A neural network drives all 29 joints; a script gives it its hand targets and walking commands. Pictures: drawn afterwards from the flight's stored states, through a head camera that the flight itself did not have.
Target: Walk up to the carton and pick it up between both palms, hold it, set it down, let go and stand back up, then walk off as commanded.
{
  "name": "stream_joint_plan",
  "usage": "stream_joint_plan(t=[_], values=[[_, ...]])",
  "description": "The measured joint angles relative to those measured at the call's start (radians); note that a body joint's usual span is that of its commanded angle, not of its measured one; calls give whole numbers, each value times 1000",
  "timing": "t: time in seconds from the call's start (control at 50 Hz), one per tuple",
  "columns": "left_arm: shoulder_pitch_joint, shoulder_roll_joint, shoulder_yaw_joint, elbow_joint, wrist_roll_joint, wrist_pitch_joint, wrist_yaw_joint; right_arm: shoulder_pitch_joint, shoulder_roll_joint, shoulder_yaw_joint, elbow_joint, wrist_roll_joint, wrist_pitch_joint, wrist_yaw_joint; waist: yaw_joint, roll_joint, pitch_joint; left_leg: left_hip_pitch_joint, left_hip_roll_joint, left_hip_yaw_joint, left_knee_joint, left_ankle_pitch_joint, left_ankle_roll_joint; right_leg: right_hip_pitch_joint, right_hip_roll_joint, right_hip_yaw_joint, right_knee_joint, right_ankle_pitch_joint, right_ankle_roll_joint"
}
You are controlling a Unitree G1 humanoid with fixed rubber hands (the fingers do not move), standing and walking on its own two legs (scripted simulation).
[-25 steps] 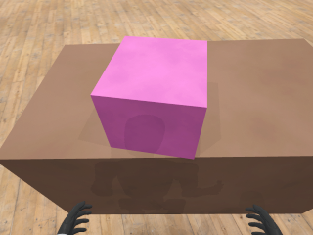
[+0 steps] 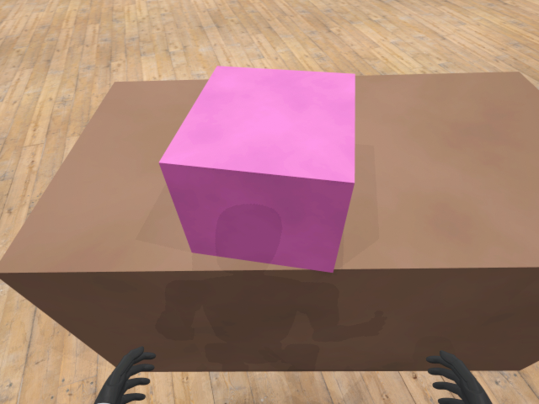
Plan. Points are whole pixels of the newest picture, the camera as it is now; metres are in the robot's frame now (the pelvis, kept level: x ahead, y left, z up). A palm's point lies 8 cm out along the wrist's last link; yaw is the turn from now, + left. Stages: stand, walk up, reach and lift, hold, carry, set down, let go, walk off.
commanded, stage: stand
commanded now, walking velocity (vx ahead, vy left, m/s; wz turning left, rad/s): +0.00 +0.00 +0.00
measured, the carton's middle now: (272, 164) +0.53 +0.03 +0.05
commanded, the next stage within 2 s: walk up in 1.78 s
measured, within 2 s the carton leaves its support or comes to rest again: neither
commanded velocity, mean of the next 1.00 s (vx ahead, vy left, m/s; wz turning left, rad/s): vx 0.00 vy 0.00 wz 0.00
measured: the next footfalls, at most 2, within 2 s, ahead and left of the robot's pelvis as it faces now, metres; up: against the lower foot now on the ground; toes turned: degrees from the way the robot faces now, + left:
none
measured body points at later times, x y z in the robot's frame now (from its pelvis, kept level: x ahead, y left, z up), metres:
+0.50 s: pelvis -0.02 +0.00 +0.00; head -0.02 -0.02 +0.45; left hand +0.14 +0.26 -0.08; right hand +0.15 -0.28 -0.08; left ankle +0.02 +0.12 -0.72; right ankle +0.01 -0.13 -0.72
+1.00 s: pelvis -0.02 -0.01 +0.00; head -0.02 -0.02 +0.45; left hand +0.13 +0.26 -0.07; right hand +0.15 -0.28 -0.07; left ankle +0.02 +0.12 -0.72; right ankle +0.01 -0.13 -0.72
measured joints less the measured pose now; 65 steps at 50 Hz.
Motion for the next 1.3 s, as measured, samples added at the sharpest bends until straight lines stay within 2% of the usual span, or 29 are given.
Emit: stream_joint_plan(t=[1.3], values=[[0, 22, 0, 67, 0, -17, -3, 0, -18, 0, 2, 0, -13, 3, -1, -1, -14, 13, 0, 0, -82, 75, -7, 0, -1, 0, -54, 60, -6]])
